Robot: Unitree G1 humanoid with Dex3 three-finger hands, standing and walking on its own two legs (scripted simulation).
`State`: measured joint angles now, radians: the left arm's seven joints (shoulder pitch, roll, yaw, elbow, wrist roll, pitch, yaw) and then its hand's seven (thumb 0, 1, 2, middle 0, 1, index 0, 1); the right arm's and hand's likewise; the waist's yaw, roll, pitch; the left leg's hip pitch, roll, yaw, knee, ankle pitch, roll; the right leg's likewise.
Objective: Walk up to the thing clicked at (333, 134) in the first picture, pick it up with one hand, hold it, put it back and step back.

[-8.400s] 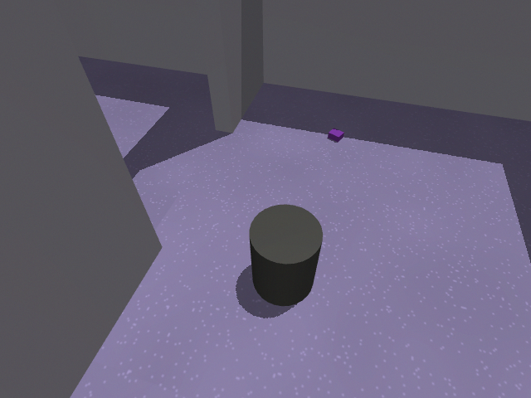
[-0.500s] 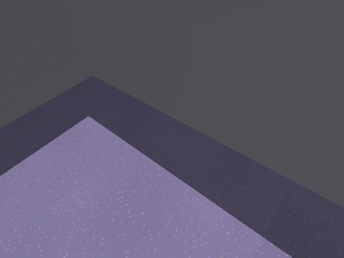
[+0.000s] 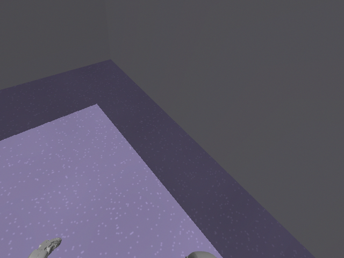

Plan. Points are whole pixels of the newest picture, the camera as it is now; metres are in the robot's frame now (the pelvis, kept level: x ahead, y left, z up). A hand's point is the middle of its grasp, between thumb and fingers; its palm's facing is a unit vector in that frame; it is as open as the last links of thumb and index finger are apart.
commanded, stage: walk up
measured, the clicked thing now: out of the picture +0.74 +1.24 -0.74
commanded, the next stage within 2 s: none
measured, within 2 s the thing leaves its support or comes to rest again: neither
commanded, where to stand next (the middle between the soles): +0.28 -0.05 m, yaw +61 degrees
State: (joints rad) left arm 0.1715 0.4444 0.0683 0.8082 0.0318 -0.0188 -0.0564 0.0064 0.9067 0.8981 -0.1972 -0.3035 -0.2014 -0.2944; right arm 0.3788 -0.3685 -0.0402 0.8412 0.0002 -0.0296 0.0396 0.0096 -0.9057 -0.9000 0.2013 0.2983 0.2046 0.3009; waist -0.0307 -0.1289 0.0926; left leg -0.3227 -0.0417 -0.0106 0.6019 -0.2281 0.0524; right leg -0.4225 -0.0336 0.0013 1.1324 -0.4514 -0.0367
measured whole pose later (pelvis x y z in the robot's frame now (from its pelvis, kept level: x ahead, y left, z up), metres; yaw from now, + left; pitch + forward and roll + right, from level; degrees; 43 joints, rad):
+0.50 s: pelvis +0.20 -0.10 -0.01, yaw +21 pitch -2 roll +2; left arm 0.09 0.40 0.07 0.73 0.03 0.00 -0.06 0.00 0.91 0.90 -0.20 -0.30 -0.20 -0.29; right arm 0.35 -0.45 -0.06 0.80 -0.01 -0.02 -0.06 0.01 -0.91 -0.90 0.20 0.30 0.20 0.30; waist -0.01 -0.02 0.14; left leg -0.38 -0.05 -0.10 1.09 -0.48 0.01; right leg -0.39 -0.06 -0.03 0.68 -0.26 -0.01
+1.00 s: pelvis +0.26 -0.13 -0.02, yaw +39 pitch -4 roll +0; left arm 0.21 0.41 0.03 0.77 -0.01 0.02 0.00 0.00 0.90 0.90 -0.20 -0.30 -0.21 -0.30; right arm 0.19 -0.41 -0.07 0.71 -0.03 0.03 0.01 0.01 -0.91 -0.90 0.20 0.30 0.20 0.30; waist 0.03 -0.03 0.22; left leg -0.42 -0.03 0.01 0.78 -0.30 0.05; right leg -0.40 -0.11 -0.17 1.04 -0.55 0.01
